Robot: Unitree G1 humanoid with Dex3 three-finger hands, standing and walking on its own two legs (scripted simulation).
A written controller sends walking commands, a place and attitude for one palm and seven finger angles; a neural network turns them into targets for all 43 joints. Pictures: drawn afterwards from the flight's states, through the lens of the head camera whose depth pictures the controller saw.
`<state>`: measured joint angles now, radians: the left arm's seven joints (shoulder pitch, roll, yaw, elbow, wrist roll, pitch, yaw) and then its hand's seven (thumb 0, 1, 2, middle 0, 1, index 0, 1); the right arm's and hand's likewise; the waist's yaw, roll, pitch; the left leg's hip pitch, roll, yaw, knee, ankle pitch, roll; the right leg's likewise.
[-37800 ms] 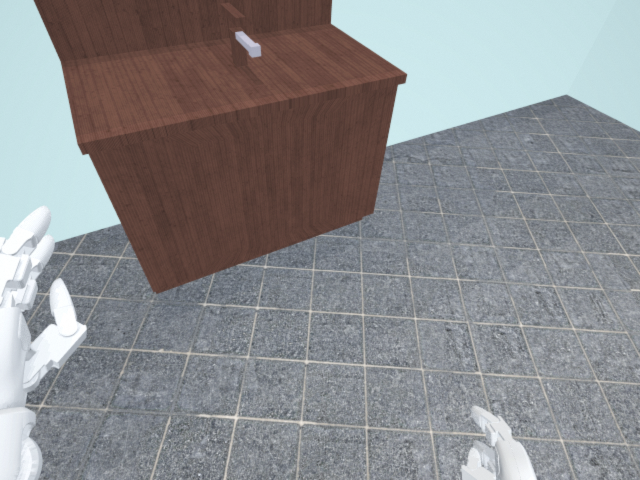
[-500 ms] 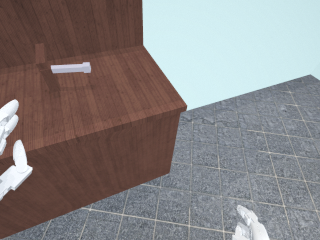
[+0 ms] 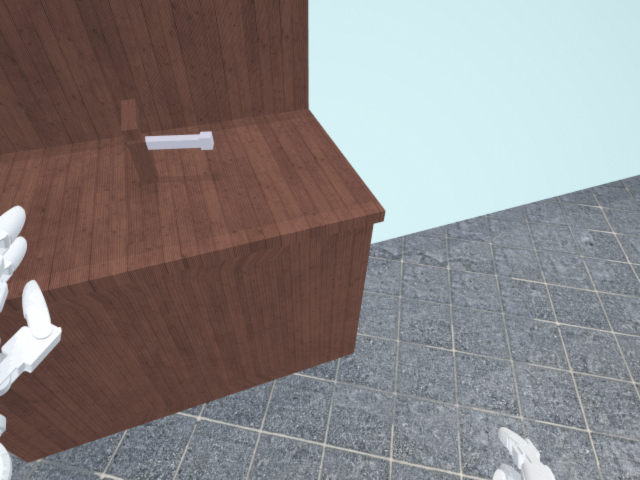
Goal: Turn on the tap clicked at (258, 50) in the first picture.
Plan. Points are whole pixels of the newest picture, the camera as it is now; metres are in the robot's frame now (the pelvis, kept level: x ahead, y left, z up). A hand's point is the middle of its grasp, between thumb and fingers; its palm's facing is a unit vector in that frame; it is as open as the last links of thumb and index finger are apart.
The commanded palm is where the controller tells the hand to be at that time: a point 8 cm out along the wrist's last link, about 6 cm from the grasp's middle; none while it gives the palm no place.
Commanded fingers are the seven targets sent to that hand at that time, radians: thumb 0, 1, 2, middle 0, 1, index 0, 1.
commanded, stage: stop stepping back and stand still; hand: left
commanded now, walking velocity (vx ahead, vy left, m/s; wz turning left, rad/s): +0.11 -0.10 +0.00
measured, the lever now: (206, 140) +0.76 +0.27 +0.05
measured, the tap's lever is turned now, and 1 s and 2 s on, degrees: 76 76 76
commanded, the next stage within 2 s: stand and check the lever's angle in 0.16 s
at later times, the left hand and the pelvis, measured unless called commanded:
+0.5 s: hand (66, 295) +0.25 +0.26 +0.18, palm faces +0.45 -0.79 -0.42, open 7.4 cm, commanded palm +0.19 +0.29 +0.18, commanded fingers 0.00 0.90 0.90 -0.20 -0.30 -0.20 -0.30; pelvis +0.04 +0.00 +0.00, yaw +2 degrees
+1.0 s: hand (64, 303) +0.25 +0.27 +0.16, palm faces +0.42 -0.83 -0.37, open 7.4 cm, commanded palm +0.20 +0.30 +0.18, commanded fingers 0.00 0.90 0.90 -0.20 -0.30 -0.20 -0.30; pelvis +0.05 +0.02 +0.01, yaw +1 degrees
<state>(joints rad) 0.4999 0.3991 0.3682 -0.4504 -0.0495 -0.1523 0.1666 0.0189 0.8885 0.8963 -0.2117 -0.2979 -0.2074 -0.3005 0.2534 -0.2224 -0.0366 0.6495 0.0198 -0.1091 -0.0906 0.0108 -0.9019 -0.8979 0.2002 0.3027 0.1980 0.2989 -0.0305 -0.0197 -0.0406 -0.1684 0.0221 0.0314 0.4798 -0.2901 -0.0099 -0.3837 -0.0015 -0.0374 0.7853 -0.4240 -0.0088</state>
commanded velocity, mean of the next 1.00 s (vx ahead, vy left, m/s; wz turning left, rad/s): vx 0.01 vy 0.00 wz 0.00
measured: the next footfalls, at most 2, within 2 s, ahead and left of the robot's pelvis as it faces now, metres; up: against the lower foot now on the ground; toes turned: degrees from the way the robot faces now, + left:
none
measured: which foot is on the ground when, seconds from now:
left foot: down 0.00-1.00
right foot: down 0.00-1.00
